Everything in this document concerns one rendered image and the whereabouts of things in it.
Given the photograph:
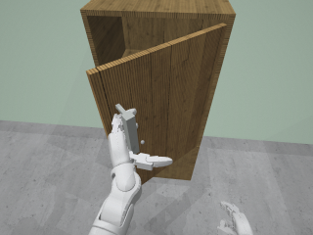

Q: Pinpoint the left robot hand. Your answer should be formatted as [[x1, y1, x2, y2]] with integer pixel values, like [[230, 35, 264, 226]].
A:
[[108, 108, 173, 170]]

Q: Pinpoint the cupboard door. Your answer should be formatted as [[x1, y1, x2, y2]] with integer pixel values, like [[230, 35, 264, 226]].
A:
[[86, 23, 227, 185]]

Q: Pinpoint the handle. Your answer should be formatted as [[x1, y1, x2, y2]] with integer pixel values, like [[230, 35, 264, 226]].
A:
[[115, 103, 140, 155]]

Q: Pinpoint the robot left forearm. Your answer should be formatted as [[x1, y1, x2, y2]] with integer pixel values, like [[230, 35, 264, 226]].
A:
[[88, 163, 142, 235]]

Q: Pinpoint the right robot hand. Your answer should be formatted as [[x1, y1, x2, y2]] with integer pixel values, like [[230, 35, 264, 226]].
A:
[[217, 201, 254, 235]]

